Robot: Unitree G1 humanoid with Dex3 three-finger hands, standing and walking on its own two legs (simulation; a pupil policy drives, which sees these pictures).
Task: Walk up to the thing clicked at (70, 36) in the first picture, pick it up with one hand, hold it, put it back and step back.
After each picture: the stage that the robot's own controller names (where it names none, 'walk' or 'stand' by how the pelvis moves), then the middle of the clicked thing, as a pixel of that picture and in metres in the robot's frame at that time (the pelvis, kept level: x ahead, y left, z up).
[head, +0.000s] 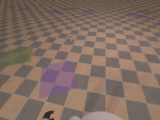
stand; (70, 38) +2.05 +0.62 -0.72
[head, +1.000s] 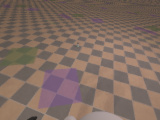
walk; (77, 44) +1.95 +0.29 -0.69
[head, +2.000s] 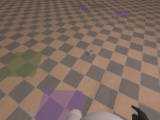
walk; (90, 52) +1.32 +0.03 -0.70
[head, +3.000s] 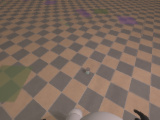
walk; (87, 70) +0.86 +0.04 -0.70
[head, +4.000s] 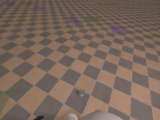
walk; (81, 93) +0.52 +0.03 -0.70
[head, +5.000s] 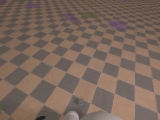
stand; (81, 102) +0.35 +0.06 -0.71
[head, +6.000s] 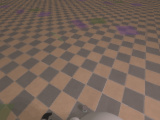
stand; (84, 108) +0.31 +0.06 -0.72
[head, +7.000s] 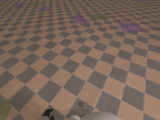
stand; (84, 105) +0.32 +0.05 -0.72
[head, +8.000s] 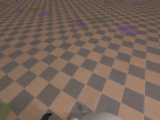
stand; (84, 108) +0.31 +0.06 -0.72
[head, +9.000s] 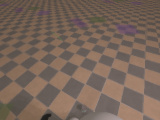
stand; (84, 108) +0.30 +0.07 -0.72
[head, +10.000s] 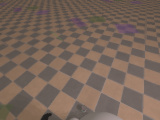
go down; (83, 108) +0.30 +0.07 -0.72
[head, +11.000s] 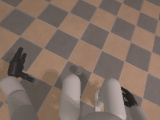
go down; (79, 70) +0.39 +0.08 -0.35
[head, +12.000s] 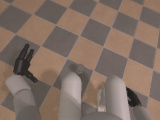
close in; (80, 69) +0.40 +0.08 -0.29
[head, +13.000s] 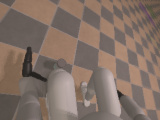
close in; (59, 64) +0.41 +0.10 -0.22
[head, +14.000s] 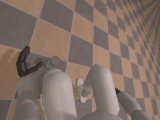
close; (53, 62) +0.41 +0.11 -0.22
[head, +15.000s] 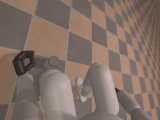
lift; (51, 62) +0.40 +0.11 -0.21
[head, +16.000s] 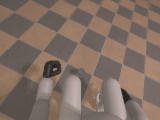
lift; (80, 73) +0.41 +0.07 -0.30
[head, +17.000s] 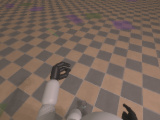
go down; (83, 104) +0.34 +0.04 -0.65
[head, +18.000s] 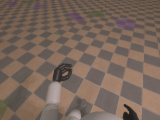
go down; (83, 102) +0.34 +0.06 -0.68
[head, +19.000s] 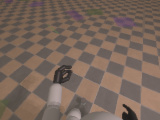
stand; (83, 101) +0.34 +0.05 -0.67
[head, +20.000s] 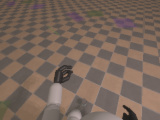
hold; (83, 102) +0.34 +0.06 -0.68
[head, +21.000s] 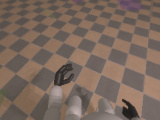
stand; (83, 91) +0.36 +0.06 -0.59
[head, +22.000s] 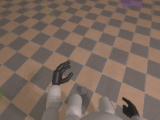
stand; (83, 90) +0.36 +0.05 -0.57
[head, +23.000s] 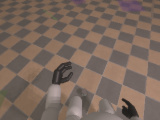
stand; (84, 92) +0.35 +0.05 -0.58
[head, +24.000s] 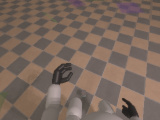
stand; (83, 93) +0.35 +0.06 -0.59
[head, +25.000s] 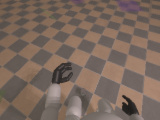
stand; (83, 91) +0.35 +0.06 -0.58
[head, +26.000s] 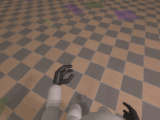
stand; (83, 98) +0.33 +0.06 -0.64
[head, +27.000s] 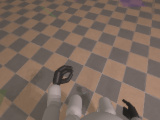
close; (83, 90) +0.35 +0.06 -0.58
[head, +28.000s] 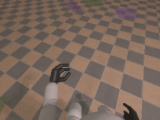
stand; (83, 97) +0.33 +0.05 -0.63
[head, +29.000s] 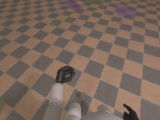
hold; (82, 96) +0.33 +0.06 -0.64
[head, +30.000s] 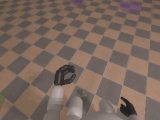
stand; (84, 93) +0.35 +0.06 -0.58
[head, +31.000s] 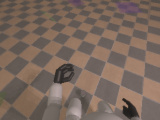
close; (83, 93) +0.34 +0.06 -0.60
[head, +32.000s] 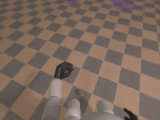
hold; (81, 92) +0.34 +0.06 -0.61
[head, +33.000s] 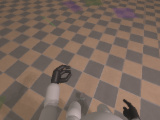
hold; (82, 96) +0.34 +0.05 -0.63
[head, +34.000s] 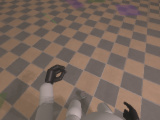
hold; (83, 94) +0.34 +0.06 -0.62
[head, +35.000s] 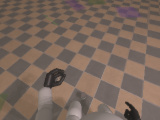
hold; (83, 95) +0.34 +0.06 -0.62
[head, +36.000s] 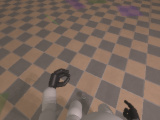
hold; (83, 95) +0.34 +0.06 -0.62
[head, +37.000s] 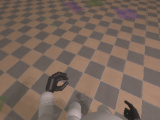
hold; (83, 97) +0.34 +0.06 -0.63
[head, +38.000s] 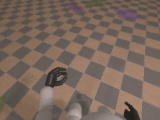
close; (83, 97) +0.33 +0.06 -0.64
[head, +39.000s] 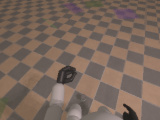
hold; (83, 97) +0.33 +0.06 -0.65
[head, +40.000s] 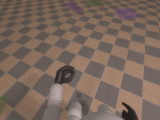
close; (83, 96) +0.34 +0.06 -0.63
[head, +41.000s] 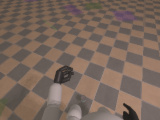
close; (83, 98) +0.34 +0.06 -0.65
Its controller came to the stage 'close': yes
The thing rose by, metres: 0.00
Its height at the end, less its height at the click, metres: +0.00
